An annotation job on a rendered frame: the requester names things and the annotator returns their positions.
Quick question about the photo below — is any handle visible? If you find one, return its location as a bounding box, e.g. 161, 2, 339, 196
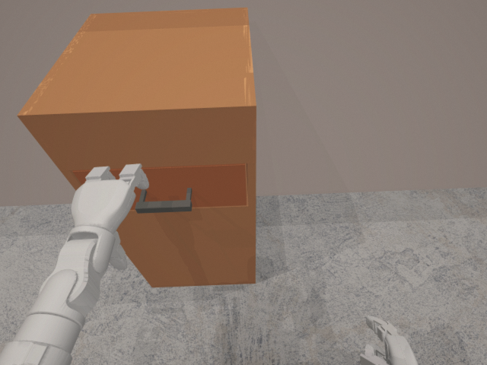
135, 188, 192, 214

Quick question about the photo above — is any drawer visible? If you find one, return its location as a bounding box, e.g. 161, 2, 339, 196
72, 163, 247, 210

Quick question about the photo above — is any left robot hand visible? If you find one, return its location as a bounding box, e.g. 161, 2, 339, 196
71, 163, 149, 270

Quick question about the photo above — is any cabinet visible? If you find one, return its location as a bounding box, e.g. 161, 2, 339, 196
18, 8, 256, 287

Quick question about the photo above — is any left robot forearm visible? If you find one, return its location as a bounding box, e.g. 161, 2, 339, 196
0, 225, 116, 365

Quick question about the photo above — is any right robot hand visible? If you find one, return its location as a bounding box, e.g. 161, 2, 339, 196
360, 316, 418, 365

